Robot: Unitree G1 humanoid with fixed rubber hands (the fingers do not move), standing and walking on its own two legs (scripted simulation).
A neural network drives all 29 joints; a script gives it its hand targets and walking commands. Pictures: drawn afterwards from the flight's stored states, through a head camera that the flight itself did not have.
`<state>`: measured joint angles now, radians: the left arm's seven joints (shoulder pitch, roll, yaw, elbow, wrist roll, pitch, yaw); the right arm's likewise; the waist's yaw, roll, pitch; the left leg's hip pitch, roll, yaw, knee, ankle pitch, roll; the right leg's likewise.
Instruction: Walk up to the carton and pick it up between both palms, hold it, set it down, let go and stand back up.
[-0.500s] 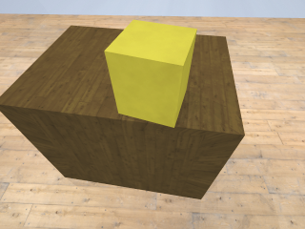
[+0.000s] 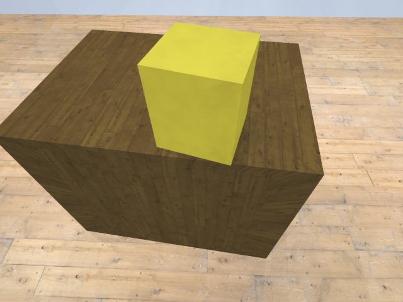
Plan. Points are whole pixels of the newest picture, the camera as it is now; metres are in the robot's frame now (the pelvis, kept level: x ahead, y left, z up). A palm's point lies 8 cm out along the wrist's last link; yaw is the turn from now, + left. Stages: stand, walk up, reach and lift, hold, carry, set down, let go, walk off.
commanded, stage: walk up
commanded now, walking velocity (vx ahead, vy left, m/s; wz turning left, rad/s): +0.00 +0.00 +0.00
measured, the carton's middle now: (203, 95) +0.56 +0.03 +0.09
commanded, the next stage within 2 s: none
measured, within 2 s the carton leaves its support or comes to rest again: neither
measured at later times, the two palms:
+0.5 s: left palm out of the picture -0.03 +0.33 -0.12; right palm out of the picture +0.09 -0.17 -0.16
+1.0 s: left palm (75, 252) +0.23 +0.33 -0.14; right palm out of the picture +0.11 -0.08 -0.16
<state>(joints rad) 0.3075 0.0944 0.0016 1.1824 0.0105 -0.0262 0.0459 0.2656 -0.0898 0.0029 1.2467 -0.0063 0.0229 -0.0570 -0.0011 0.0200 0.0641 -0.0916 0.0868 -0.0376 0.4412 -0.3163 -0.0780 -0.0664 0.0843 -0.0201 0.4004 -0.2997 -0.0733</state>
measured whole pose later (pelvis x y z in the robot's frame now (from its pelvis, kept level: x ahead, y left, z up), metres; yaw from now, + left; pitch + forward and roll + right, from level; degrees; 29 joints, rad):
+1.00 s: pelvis +0.15 +0.13 +0.00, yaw -8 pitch -2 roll +0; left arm 0.15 0.12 0.01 1.10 -0.01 -0.02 0.05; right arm 0.24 -0.13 -0.01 1.11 0.00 -0.01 -0.03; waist -0.04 0.03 0.09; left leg -0.08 0.02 0.09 0.44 -0.33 0.00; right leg -0.10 0.02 -0.02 0.46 -0.34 -0.03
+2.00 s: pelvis +0.15 +0.09 +0.00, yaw -15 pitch -2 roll +2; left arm 0.21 0.10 0.03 1.04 0.03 -0.01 0.04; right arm 0.19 -0.24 -0.08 1.08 -0.03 0.08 -0.03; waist 0.02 0.08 0.12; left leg -0.39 0.04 0.03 1.13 -0.40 -0.06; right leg -0.25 -0.07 -0.06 0.55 -0.26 -0.01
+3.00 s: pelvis +0.14 +0.19 -0.01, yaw -14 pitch -2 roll -1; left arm 0.18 0.18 0.06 1.09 0.01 0.05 0.04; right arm 0.22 -0.12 -0.02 1.08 -0.02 0.00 -0.04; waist 0.01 -0.06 0.09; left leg -0.17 -0.02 0.03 0.56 -0.35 0.05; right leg -0.27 -0.02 -0.01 0.60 -0.38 0.00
